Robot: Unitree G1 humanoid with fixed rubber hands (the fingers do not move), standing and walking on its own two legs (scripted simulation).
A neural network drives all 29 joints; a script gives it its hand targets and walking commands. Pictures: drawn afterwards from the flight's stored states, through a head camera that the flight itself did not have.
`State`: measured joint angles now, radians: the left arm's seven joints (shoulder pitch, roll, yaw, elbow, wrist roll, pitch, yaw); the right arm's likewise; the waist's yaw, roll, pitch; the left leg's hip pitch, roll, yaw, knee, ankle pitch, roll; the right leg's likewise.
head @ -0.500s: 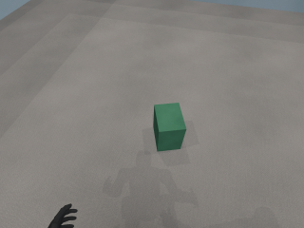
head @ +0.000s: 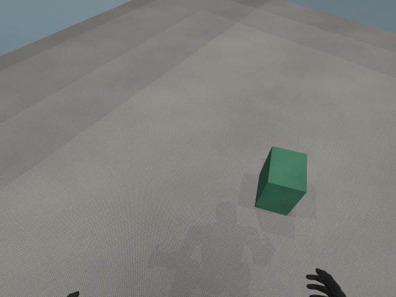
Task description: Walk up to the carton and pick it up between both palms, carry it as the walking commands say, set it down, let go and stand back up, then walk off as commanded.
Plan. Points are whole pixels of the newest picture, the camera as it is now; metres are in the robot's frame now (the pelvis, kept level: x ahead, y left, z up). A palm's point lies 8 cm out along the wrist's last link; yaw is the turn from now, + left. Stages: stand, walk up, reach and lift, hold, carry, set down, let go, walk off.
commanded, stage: walk off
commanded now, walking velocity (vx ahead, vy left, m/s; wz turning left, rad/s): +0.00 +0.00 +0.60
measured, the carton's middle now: (279, 181) +0.76 -0.41 -0.62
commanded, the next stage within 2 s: none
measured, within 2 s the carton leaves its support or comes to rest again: neither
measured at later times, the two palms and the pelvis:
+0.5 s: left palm out of the picture +0.08 +0.27 -0.08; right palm out of the picture +0.14 -0.28 -0.11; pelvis +0.00 -0.03 +0.01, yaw +16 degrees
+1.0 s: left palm out of the picture -0.14 +0.28 -0.11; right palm (270, 254) +0.24 -0.14 -0.07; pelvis -0.04 +0.00 +0.01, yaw +35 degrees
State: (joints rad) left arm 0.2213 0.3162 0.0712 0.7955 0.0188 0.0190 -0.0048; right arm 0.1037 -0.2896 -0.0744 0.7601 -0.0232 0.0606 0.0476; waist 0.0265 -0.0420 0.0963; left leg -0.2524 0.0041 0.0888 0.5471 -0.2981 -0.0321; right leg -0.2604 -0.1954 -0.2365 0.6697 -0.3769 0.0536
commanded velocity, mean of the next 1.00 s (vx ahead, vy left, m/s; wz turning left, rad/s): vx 0.00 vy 0.00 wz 0.60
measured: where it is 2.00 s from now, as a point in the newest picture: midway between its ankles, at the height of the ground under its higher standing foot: outside the picture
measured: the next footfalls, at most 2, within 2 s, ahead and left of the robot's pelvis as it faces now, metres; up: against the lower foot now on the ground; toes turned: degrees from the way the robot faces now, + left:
right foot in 0.46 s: +0.07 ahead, -0.12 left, +0.00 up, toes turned +13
left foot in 0.90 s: -0.06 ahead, +0.10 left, +0.00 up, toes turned +37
